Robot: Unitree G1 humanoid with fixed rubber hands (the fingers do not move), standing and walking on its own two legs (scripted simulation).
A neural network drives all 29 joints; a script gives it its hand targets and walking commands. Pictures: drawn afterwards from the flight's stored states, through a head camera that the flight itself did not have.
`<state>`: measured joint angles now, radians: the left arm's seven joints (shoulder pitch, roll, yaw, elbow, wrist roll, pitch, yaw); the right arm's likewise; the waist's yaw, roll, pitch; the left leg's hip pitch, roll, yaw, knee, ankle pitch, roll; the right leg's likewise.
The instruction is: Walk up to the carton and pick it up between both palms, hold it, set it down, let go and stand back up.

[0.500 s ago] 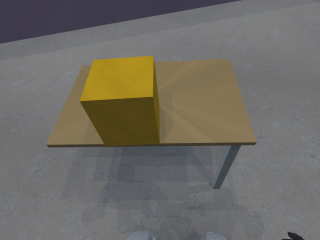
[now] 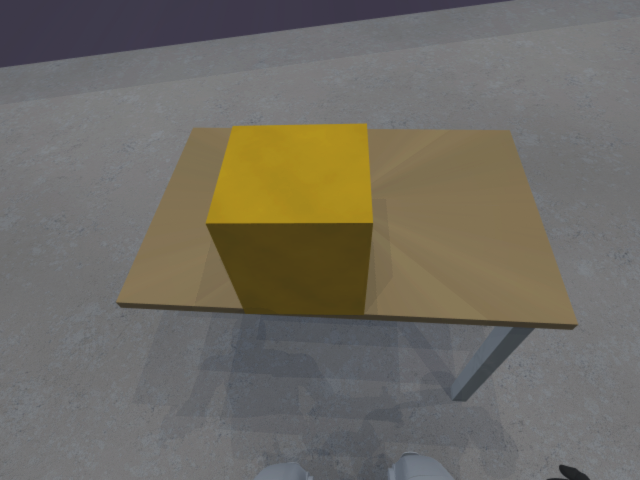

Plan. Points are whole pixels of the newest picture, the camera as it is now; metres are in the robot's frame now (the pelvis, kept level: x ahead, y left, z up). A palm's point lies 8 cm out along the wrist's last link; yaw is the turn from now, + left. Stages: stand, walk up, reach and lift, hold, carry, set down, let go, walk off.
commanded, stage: walk up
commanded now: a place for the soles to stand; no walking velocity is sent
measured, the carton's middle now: (301, 225) +0.50 +0.05 -0.02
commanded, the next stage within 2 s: none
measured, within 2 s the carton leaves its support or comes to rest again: neither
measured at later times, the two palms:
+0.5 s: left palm out of the picture +0.05 +0.45 -0.09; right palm out of the picture +0.13 -0.20 -0.09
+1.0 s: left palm out of the picture +0.05 +0.50 -0.10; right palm (462, 466) +0.15 -0.15 -0.09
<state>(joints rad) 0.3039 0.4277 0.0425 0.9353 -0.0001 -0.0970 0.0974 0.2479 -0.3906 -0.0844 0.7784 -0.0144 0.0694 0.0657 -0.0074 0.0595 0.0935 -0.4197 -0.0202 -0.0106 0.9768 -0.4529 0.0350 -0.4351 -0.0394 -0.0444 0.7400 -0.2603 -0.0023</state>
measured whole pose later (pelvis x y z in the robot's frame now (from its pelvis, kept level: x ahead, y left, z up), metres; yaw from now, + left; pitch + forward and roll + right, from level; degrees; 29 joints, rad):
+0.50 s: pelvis +0.04 +0.10 +0.01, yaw +3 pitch +0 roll -4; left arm 0.31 0.45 0.04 0.94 0.00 -0.06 0.11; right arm 0.26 -0.37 -0.10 0.79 -0.02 0.05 0.06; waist -0.01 0.06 0.10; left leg -0.38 -0.01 0.01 0.79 -0.42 0.07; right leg -0.52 0.01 -0.01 1.02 -0.48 0.00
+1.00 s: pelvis +0.05 +0.16 +0.00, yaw +5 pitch -1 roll -3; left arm 0.31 0.43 0.05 0.93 0.00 -0.03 0.09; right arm 0.22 -0.38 -0.10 0.85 -0.02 0.04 0.04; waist -0.01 0.04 0.12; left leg -0.37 0.01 0.02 0.82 -0.44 0.04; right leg -0.53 0.01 0.02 1.06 -0.42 -0.01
